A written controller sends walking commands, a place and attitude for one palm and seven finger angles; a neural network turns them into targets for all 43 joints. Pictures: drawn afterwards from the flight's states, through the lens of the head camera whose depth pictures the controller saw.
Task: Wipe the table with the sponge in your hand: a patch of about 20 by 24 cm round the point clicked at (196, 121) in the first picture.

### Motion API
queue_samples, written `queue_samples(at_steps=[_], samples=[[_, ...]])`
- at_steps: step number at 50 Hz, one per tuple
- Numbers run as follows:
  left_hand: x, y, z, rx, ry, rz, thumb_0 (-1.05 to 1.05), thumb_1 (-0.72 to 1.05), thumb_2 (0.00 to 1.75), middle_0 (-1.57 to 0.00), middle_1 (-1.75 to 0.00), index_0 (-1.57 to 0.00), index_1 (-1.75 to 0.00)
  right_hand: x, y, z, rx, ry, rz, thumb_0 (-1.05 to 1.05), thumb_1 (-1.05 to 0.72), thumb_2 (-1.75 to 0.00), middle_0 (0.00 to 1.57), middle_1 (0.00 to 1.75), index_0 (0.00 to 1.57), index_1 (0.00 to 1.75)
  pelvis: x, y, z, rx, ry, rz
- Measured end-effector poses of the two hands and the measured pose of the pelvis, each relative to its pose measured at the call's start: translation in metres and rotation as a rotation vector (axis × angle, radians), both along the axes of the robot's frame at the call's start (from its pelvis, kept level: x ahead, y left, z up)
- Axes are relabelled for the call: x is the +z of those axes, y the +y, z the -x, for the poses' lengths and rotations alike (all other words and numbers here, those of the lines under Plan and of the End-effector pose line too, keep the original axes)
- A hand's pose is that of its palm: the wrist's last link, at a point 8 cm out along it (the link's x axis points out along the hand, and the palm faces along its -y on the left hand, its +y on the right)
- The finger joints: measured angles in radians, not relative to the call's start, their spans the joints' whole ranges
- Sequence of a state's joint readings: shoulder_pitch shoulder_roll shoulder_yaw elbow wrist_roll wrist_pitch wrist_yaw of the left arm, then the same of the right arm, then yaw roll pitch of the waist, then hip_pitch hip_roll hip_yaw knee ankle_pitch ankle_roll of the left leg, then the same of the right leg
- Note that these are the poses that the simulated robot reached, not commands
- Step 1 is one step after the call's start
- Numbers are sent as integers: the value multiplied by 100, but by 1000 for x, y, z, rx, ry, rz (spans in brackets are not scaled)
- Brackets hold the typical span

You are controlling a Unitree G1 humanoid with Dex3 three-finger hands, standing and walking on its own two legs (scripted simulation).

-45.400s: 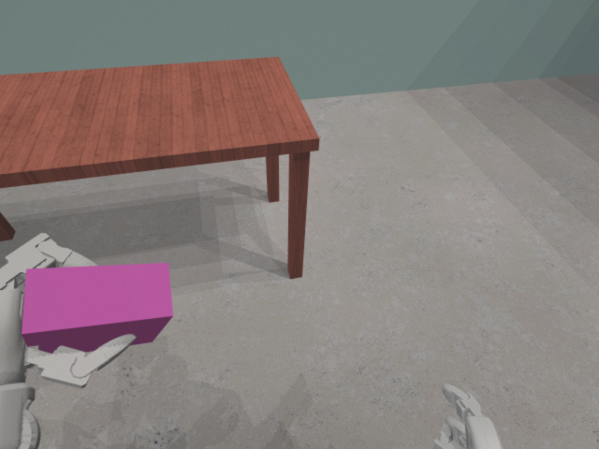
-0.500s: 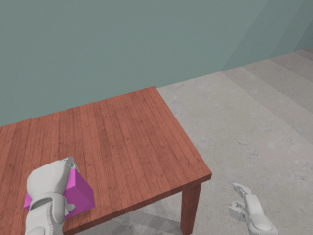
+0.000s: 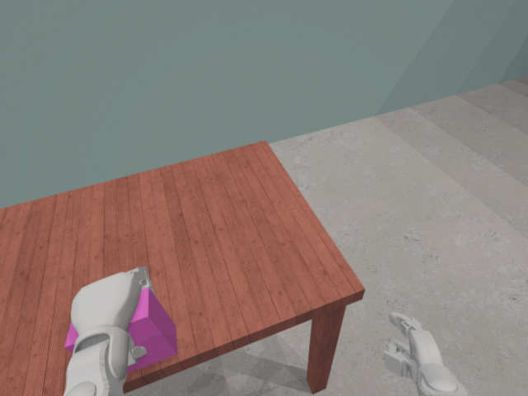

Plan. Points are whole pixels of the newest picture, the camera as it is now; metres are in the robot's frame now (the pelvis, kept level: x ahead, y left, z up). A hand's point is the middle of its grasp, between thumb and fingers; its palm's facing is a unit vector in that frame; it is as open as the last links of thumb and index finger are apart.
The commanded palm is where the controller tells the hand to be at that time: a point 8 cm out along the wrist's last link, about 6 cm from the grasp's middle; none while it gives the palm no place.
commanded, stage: lower the sponge onto the table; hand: left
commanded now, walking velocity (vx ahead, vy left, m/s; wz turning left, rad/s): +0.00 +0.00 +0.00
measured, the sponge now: (132, 340) +0.19 +0.26 -0.02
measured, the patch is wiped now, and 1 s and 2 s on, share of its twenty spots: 0.00 0.00 0.30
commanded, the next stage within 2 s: wipe forward along the first lane in 0.94 s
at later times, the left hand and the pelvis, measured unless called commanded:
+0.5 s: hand (138, 317) +0.21 +0.25 +0.01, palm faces -0.06 -0.16 -0.99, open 9.6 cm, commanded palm +0.19 +0.25 +0.08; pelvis +0.00 -0.01 +0.00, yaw +0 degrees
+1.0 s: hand (139, 321) +0.21 +0.25 +0.00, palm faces -0.07 -0.12 -0.99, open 9.6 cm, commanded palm +0.19 +0.25 +0.05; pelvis +0.00 -0.02 +0.00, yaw +0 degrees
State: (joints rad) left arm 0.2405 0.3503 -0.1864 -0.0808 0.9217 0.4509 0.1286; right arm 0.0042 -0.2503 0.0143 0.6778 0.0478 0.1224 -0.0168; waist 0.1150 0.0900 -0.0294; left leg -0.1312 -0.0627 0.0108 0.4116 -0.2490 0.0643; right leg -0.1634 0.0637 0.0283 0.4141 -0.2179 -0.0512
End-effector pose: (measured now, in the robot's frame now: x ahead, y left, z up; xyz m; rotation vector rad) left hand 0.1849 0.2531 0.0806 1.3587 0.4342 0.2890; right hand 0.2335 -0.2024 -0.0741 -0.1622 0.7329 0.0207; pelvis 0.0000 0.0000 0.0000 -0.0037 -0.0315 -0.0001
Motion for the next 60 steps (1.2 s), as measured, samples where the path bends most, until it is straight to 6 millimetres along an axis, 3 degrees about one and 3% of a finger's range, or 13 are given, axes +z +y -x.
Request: queue_samples(at_steps=[11,16,27,39,60], samples=[[1,-4,-2,-4,-58,-45,0,-49,109,-78,-139,-79,-139,-1,0,-2,-1,-1,-14,1,-91,-90,20,30,20,30,-2,-2,-2,-8,5,0],[-9,-2,-4,41,-7,-31,0,-49,109,-78,-139,-79,-139,-2,-2,-3,0,10,-13,1,-91,-90,20,30,20,30,-2,-5,-2,0,8,-3],[-15,-8,-14,-8,-1,-43,0,-49,109,-78,-139,-79,-139,-4,-16,-3,-22,11,12,1,-91,-90,20,30,20,30,-2,-11,-6,-8,23,-3],[-25,-3,-10,34,26,-51,0,-49,109,-78,-140,-79,-139,-9,-30,2,-50,37,27,1,-91,-90,20,30,20,30,-3,-16,-7,-2,37,-4],[-31,-6,-16,27,17,-91,0,-50,110,-79,-139,-79,-139,-16,-24,9,-43,47,10,1,-91,-90,20,30,20,30,-6,-19,0,12,56,-9]])
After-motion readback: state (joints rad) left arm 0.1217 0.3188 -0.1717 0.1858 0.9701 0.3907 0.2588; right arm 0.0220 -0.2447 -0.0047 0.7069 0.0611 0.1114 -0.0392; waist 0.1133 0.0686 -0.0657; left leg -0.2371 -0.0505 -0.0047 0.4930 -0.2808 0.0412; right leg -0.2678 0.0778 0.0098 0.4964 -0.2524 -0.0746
